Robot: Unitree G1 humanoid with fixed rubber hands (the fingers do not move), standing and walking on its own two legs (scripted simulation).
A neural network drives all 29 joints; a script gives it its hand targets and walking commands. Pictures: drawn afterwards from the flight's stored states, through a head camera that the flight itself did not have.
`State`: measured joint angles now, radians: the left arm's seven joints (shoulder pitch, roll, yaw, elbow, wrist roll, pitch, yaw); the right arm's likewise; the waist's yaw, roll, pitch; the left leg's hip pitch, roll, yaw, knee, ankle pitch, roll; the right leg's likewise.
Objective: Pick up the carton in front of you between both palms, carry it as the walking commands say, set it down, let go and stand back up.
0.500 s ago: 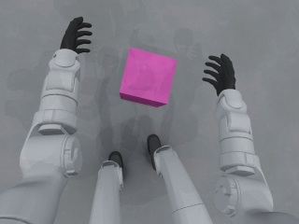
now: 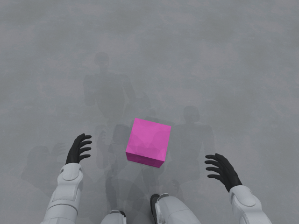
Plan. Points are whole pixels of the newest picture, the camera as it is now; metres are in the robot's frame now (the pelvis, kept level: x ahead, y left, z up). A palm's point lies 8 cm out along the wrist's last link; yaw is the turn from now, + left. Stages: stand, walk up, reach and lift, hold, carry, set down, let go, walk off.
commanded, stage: let go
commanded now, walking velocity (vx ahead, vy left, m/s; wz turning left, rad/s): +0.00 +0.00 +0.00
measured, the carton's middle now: (147, 144) +0.45 -0.08 -0.63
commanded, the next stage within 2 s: stand in 0.80 s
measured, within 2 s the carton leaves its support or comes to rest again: neither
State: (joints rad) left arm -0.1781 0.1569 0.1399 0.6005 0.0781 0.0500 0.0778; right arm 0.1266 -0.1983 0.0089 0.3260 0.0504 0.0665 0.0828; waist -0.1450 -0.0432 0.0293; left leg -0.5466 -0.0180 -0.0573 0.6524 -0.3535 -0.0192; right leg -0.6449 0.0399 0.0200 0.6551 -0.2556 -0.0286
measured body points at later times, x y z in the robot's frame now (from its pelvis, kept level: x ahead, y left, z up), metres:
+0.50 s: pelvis +0.03 +0.04 +0.02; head +0.04 +0.04 +0.47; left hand +0.19 +0.27 -0.06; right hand +0.20 -0.20 -0.05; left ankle -0.03 +0.14 -0.72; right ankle +0.03 -0.09 -0.72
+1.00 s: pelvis +0.03 +0.01 +0.01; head +0.04 -0.02 +0.46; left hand +0.14 +0.27 -0.08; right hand +0.14 -0.27 -0.10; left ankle -0.03 +0.14 -0.72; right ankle +0.03 -0.10 -0.72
